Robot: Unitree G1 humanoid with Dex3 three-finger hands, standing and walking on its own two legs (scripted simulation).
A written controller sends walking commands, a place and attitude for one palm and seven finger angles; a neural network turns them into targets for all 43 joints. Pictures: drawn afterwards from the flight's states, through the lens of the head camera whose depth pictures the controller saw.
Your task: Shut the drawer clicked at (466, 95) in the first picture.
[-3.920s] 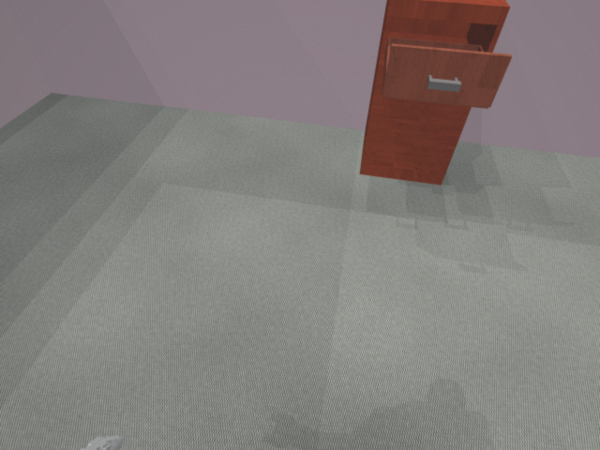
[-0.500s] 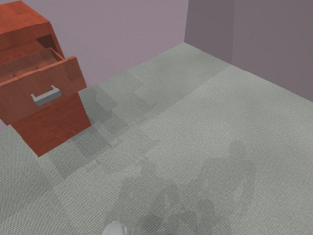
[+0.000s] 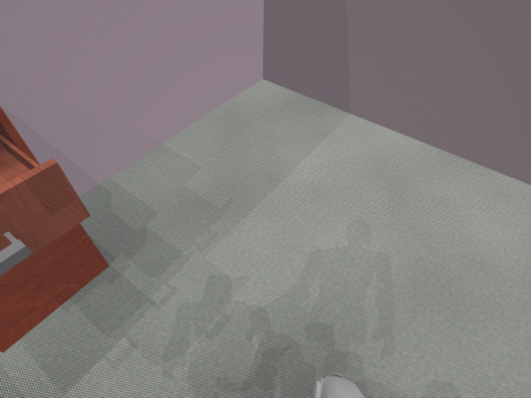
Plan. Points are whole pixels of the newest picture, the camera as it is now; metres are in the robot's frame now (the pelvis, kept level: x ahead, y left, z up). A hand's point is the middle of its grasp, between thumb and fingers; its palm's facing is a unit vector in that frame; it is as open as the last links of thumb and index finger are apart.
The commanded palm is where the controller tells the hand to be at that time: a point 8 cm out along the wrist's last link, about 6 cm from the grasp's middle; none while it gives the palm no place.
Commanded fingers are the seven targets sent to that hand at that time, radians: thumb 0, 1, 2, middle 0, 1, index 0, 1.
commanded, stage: walk to a spot facing it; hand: left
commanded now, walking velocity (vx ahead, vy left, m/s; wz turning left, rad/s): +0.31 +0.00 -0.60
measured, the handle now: out of the picture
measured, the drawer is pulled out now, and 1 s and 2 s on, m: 0.30 0.30 0.30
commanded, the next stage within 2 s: turn to face it in 0.20 s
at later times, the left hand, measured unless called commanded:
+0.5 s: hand (223, 333) +0.26 +0.10 -0.16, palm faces -0.10 -0.97 -0.23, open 7.2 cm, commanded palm none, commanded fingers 0.00 0.90 0.90 -0.20 -0.30 -0.20 -0.30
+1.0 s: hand (197, 307) +0.31 +0.17 -0.17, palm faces +0.18 -0.95 -0.24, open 7.4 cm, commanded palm none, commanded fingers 0.00 0.90 0.90 -0.20 -0.30 -0.20 -0.30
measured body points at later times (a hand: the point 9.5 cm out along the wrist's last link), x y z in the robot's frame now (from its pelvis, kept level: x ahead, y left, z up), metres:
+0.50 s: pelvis +0.18 -0.07 +0.00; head +0.18 -0.09 +0.45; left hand +0.27 +0.15 -0.14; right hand +0.21 -0.31 -0.15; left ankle +0.24 +0.08 -0.68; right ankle +0.18 -0.13 -0.74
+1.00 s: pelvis +0.25 -0.05 +0.00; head +0.29 -0.03 +0.45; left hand +0.30 +0.22 -0.15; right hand +0.33 -0.29 -0.14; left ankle +0.25 +0.04 -0.74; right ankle +0.26 -0.22 -0.68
